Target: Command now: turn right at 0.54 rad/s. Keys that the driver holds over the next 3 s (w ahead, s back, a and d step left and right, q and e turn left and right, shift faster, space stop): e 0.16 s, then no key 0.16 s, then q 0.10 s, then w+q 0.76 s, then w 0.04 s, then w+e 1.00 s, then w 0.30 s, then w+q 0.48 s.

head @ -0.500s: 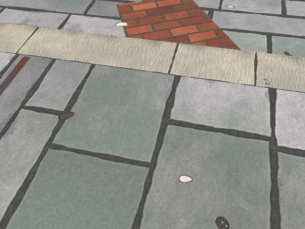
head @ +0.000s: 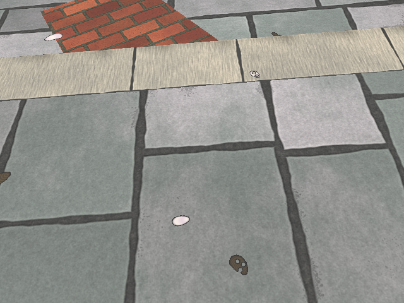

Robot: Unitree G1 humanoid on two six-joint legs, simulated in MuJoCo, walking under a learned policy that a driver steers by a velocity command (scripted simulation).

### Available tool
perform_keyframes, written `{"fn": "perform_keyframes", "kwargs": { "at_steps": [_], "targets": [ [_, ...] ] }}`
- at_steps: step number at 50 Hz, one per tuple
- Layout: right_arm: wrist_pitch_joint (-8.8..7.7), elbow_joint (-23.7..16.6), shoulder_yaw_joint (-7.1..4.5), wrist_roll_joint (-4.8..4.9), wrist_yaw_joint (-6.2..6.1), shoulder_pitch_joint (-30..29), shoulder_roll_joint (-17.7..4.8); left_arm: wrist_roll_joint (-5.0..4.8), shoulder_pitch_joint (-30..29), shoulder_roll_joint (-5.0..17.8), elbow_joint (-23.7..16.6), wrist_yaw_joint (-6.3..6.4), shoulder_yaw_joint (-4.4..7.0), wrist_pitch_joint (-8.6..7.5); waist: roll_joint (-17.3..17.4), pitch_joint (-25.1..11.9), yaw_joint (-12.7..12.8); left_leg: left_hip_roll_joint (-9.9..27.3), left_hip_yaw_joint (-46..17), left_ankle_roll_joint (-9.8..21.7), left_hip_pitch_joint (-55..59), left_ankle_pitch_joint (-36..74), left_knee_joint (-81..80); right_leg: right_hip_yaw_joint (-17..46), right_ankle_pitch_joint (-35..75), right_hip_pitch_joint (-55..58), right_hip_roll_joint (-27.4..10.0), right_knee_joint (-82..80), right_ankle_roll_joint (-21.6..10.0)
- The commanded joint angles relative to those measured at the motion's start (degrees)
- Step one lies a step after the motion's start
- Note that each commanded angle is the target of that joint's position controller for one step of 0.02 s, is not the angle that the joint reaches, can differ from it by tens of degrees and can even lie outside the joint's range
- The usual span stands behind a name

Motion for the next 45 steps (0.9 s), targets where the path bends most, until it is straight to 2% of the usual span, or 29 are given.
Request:
{"fn": "perform_keyframes", "kwargs": {
  "at_steps": [1, 2, 4, 9, 13, 16, 18, 20, 21, 22, 23, 24, 25, 26, 28, 30, 31, 32, 33, 34, 35, 36, 39, 41, 43, 45],
  "targets": [
    [-0.61, -4.8, -1.82, -0.17, -1.16, -2.9, -7.0, -0.79, -0.2, 10.4, -4.1, 0.85, 2.58, -2.02, -7.1, -6.3, 1.1, 0.0, -4.5, 0.5, -14.7, 4.3, 9.9, 23.4, 21.6, 13.6, -16.7, -16.4, -10.5],
    [-0.45, -4.6, -1.98, -0.43, -1.22, -2.1, -7.0, -1.19, -1.8, 9.9, -4.3, 1.34, 2.19, -1.67, -7.6, -6.0, 0.0, -0.3, -4.4, 0.2, -12.2, 7.5, 8.9, 21.4, 21.5, 11.1, -14.8, -16.8, -9.4],
    [-0.63, -3.9, -1.75, -0.2, -0.74, -0.7, -5.7, -0.76, -1.9, 9.2, -4.6, 2.09, 1.76, -1.26, -8.8, -7.5, -0.6, -1.8, -3.8, -0.5, -9.7, 11.6, 8.3, 19.9, 21.6, 10.6, -12.9, -17.2, -9.2],
    [-0.97, -3.8, -0.99, 0.03, -0.45, -2.5, -4.0, -0.89, -0.5, 9.4, -4.4, 3.07, 1.85, -0.69, -9.0, -7.7, 0.7, -2.7, -4.5, -1.9, -9.4, 14.0, -4.2, 21.7, 14.9, 13.2, -11.8, -17.1, -9.4],
    [-1.36, -3.5, -0.55, 0.32, 0.17, -3.0, -3.7, -0.31, -0.8, 9.0, -4.3, 2.81, 1.57, -0.27, -10.4, -6.8, 1.9, -2.2, -3.7, -1.8, -3.4, 13.0, -11.6, 22.9, 10.1, 9.6, -11.4, -16.8, -9.7],
    [-1.91, -3.7, -0.44, 0.64, 0.66, -2.9, -4.0, -0.11, -1.2, 8.8, -3.9, 2.23, 1.25, 0.06, -10.6, -6.4, 2.4, -2.4, -2.9, -0.9, 0.7, 10.9, -16.2, 24.7, 12.2, 8.6, -11.6, -15.7, -10.0],
    [-2.28, -2.9, 0.03, 0.69, 1.22, -1.0, -3.1, 0.04, -2.4, 6.1, -3.4, 2.05, 0.06, 0.06, -9.9, -7.5, 1.5, -1.3, -2.5, -0.2, 5.5, 12.7, -22.6, 23.8, 14.6, 8.8, -11.5, -14.4, -9.2],
    [-2.81, -1.6, 0.99, -0.01, 2.03, 1.2, -0.9, 0.05, -2.0, 2.8, -1.8, 1.77, -1.37, -0.34, -8.1, -7.5, -0.6, -1.2, -2.1, 1.2, 15.4, 26.0, -37.8, 20.4, 13.7, 6.1, -9.1, -13.5, -5.8],
    [-2.95, -2.1, 0.84, -0.74, 1.99, 0.8, -3.2, 0.93, 0.8, 2.6, -0.7, 1.62, -1.49, -0.99, -5.4, -7.9, 0.9, 2.0, -6.0, 2.6, 19.4, 33.8, -37.5, 18.0, 10.0, 4.4, -6.9, -11.9, -2.8],
    [-2.76, -3.0, 0.36, -0.86, 1.72, 0.1, -7.1, 2.14, 4.5, 3.5, -0.2, 1.4, -1.18, -1.63, 1.7, -8.7, 4.3, 6.3, -10.8, 5.8, 19.8, 38.5, -35.5, 12.7, -0.8, 3.1, -1.9, -8.7, -0.2],
    [-2.51, -2.0, 0.46, -0.61, 1.73, -1.1, -6.5, 2.08, 3.7, 2.8, -0.5, 1.41, -1.26, -1.98, 6.6, -7.9, 5.1, 6.1, -12.3, 9.3, 13.3, 21.6, -37.1, 7.4, -3.2, 5.9, 0.7, -9.2, 2.2],
    [-2.31, -2.6, 0.37, -0.06, 1.7, -0.9, -5.9, 1.57, -0.4, 5.1, -0.8, 1.69, -0.73, -2.15, 6.3, -5.1, 2.2, 4.7, -14.0, 10.5, 9.4, 5.9, -40.3, 5.0, -5.8, 6.2, 2.0, -5.6, 3.2],
    [-2.24, -1.8, 0.29, 0.03, 1.55, 1.7, -6.6, 0.68, -2.9, 5.4, -1.4, 1.88, -0.23, -2.39, 7.4, -2.8, 0.7, 5.8, -17.6, 11.4, 7.6, -4.0, -43.3, 2.5, -7.8, 4.1, 2.9, -1.8, 3.3],
    [-2.36, -1.4, 0.29, 0.2, 1.49, 3.4, -7.5, 0.1, -3.5, 4.4, -1.7, 2.01, -0.24, -2.69, 9.5, 0.1, 0.5, 7.6, -22.0, 12.7, 6.7, -8.2, -45.6, 0.9, -8.3, 1.7, 2.7, -0.1, 3.3],
    [-2.52, -1.3, 0.08, 0.9, 0.97, 4.8, -8.0, -0.66, -3.4, 3.1, -2.1, 1.51, -0.23, -4.24, 10.8, 2.4, 0.4, 9.1, -26.5, 14.1, 6.8, -8.6, -46.6, 1.6, -6.4, 0.3, 1.5, -1.5, 2.5],
    [-2.1, -2.6, 0.21, 1.41, 0.62, 2.5, -7.3, -0.93, -0.2, 1.9, -1.1, 0.76, -0.03, -6.01, 9.3, 0.9, 2.7, 6.1, -24.5, 12.8, 4.2, -5.6, -44.5, 2.1, -4.3, 7.6, 0.5, -7.9, 1.1],
    [-1.97, -3.8, 0.48, 1.44, 0.58, 0.8, -6.2, -1.05, 2.4, 2.5, -0.2, 0.64, 0.48, -6.48, 7.9, -0.6, 4.2, 3.9, -22.5, 11.2, 0.9, -3.0, -41.9, 3.3, -2.1, 13.9, -1.1, -10.5, 0.5],
    [-2.16, -5.6, 1.13, 1.52, 0.55, -1.4, -3.5, -0.62, 6.1, 5.0, 0.9, 0.79, 1.38, -6.76, 2.3, -1.8, 5.8, -0.2, -17.1, 8.4, -5.8, 0.5, -33.9, 9.0, -6.7, 20.5, -5.4, -13.2, -1.0],
    [-2.73, -7.6, 1.89, 1.99, 0.5, -2.9, -0.6, -0.29, 11.5, 7.9, 2.3, 0.86, 2.34, -6.86, -7.3, -2.9, 7.2, -5.6, -8.5, 5.6, -13.6, 4.2, -19.6, 21.6, -17.3, 26.6, -12.8, -20.1, -4.8],
    [-3.28, -9.7, 1.6, 2.54, 0.53, -4.1, -2.4, -0.15, 13.3, 10.7, 3.2, 0.52, 3.13, -6.87, -12.9, 0.5, 7.2, -4.4, -6.7, 5.1, -22.4, 0.7, -9.1, 35.6, -21.4, 26.4, -23.0, -25.8, -10.7],
    [-3.68, -9.2, 0.8, 2.85, 0.69, -2.8, -4.3, -0.13, 12.6, 8.0, 3.2, 0.83, 2.46, -7.11, -9.7, 2.8, 5.7, -1.6, -8.7, 5.3, -26.5, 1.5, -0.6, 36.5, -19.0, 25.6, -25.2, -25.8, -12.8],
    [-3.85, -8.0, 0.7, 2.83, 1.13, -0.7, -4.0, -0.44, 11.6, 5.9, 3.1, 1.25, 1.9, -7.28, -7.5, 2.9, 4.4, -0.4, -9.4, 5.7, -28.5, 5.5, 3.1, 32.0, -15.5, 26.8, -23.7, -25.5, -11.7],
    [-4.09, -7.3, 0.92, 2.19, 2.77, -1.0, -2.6, -0.15, 9.2, 4.7, 3.2, 1.73, 1.34, -6.94, -6.6, 1.9, 3.9, 2.1, -7.1, 5.1, -28.0, 15.5, 4.5, 15.8, 3.7, 26.2, -18.3, -26.4, -7.4],
    [-4.03, -8.1, 1.51, 1.82, 3.7, -2.9, -1.3, -0.06, 8.9, 5.2, 3.8, 1.78, 1.29, -6.78, -6.7, 1.6, 4.2, 2.2, -3.6, 3.3, -24.9, 19.9, 0.9, 7.6, 13.3, 23.0, -15.7, -26.8, -6.5],
    [-4.13, -9.3, 2.3, 1.67, 4.45, -5.5, 0.0, -0.26, 8.9, 6.6, 4.7, 1.87, 1.39, -6.53, -6.5, 1.9, 5.0, 2.5, -1.1, 2.4, -21.0, 24.8, -5.8, 2.2, 16.5, 20.2, -14.4, -26.9, -6.0],
    [-4.42, -10.6, 2.96, 1.81, 5.23, -8.7, 0.9, -0.62, 9.7, 8.2, 5.8, 1.91, 1.58, -6.28, -6.6, 2.7, 6.0, 2.0, 1.2, 2.7, -16.7, 28.5, -13.7, -1.2, 17.5, 18.1, -14.2, -27.1, -5.4]
  ]
}}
